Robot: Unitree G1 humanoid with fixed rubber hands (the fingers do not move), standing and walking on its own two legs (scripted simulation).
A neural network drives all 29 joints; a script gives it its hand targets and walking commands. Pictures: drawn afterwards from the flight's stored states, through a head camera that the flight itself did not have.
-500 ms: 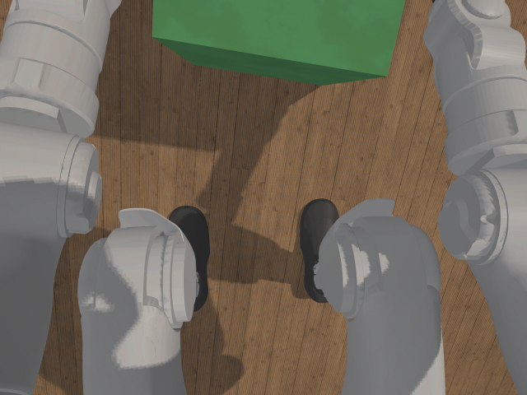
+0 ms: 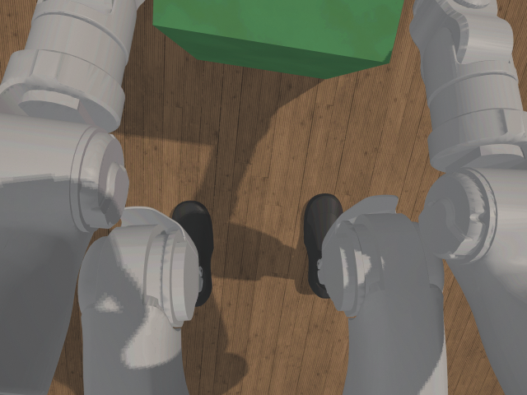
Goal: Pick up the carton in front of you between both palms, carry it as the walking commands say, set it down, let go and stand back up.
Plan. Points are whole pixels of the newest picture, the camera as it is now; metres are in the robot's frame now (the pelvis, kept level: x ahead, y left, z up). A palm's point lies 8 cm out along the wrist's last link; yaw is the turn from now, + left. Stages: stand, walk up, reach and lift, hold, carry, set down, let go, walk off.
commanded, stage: reach and lift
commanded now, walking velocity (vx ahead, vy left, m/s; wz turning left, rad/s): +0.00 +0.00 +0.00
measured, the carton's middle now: out of the picture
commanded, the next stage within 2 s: none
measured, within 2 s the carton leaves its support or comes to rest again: leaves its support in 0.22 s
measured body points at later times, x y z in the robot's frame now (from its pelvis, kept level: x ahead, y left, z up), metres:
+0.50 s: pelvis +0.00 +0.00 +0.06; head +0.30 +0.01 +0.39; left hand +0.55 +0.13 -0.03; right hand +0.53 -0.17 -0.03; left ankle +0.11 +0.13 -0.33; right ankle +0.12 -0.13 -0.33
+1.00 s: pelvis +0.01 +0.00 +0.17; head +0.26 +0.01 +0.54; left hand +0.51 +0.14 +0.11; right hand +0.50 -0.16 +0.11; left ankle +0.11 +0.13 -0.33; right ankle +0.12 -0.13 -0.33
